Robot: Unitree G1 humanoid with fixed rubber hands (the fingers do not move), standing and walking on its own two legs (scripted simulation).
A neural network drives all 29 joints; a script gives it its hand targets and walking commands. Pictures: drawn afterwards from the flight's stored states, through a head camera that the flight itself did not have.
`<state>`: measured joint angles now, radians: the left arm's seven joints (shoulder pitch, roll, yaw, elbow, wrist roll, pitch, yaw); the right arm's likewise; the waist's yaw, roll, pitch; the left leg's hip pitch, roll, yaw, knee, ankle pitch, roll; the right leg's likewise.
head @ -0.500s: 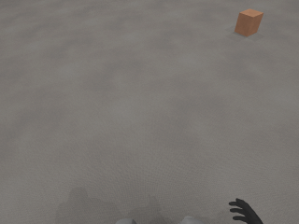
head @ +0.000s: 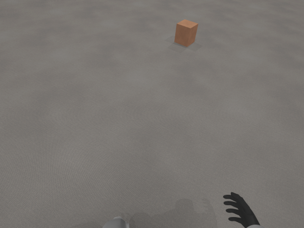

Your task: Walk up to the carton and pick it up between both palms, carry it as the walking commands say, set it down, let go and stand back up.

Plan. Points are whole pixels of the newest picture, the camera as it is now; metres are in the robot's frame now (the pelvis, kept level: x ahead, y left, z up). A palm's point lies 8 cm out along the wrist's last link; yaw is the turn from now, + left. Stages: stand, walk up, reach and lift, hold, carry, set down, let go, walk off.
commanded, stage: walk up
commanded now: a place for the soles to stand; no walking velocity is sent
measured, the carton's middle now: (185, 33) +2.52 -0.43 -0.61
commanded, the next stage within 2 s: none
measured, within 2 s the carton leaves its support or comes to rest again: neither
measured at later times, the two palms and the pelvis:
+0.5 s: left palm (114, 112) +0.56 +0.18 -0.09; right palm (236, 210) +0.20 -0.24 -0.11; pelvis +0.34 -0.01 -0.01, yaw -7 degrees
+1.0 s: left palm (99, 86) +0.74 +0.28 -0.11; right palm (204, 82) +0.76 -0.24 -0.07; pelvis +0.69 +0.02 +0.01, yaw -11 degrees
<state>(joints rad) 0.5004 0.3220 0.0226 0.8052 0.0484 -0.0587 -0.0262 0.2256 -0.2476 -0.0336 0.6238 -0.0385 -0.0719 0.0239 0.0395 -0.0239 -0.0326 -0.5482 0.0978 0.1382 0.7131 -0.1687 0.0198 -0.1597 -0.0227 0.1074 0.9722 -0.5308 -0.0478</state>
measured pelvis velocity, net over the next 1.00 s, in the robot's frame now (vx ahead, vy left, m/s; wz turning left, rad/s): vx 0.69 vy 0.02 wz -0.19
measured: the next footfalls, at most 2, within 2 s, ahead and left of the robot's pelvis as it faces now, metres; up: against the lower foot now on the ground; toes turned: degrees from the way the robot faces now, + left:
right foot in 0.48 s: +0.52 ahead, -0.12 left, +0.00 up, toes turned -13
left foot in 0.90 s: +0.82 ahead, +0.13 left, +0.00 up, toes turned -2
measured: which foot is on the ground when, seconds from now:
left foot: down 0.00-0.46, up 0.48-0.88, down 0.90-1.00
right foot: up 0.00-0.46, down 0.48-0.90, up 0.92-1.00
